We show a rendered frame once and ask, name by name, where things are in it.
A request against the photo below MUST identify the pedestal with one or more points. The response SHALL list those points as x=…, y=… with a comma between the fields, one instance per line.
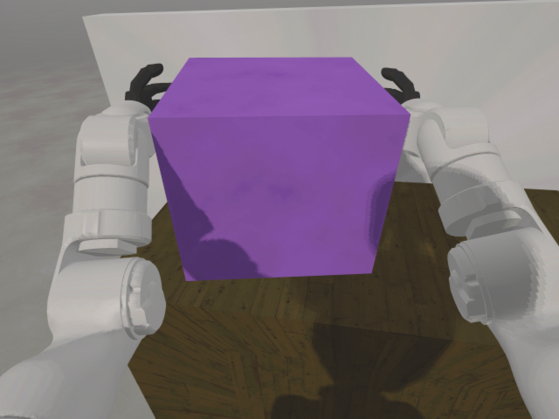
x=390, y=344

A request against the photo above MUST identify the right robot forearm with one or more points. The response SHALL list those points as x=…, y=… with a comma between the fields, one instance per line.
x=477, y=195

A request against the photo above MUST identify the left robot forearm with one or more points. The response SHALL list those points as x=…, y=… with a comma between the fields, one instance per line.
x=111, y=179

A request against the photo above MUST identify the carton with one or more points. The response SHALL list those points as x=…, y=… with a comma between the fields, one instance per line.
x=277, y=167

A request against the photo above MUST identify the left robot hand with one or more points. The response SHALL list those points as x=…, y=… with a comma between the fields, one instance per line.
x=141, y=92

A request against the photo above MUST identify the robot right upper arm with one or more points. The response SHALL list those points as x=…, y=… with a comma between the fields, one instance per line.
x=510, y=282

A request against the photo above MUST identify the robot left upper arm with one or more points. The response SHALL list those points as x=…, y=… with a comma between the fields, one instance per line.
x=99, y=311

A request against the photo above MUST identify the right robot hand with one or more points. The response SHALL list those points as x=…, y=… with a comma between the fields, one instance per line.
x=399, y=78

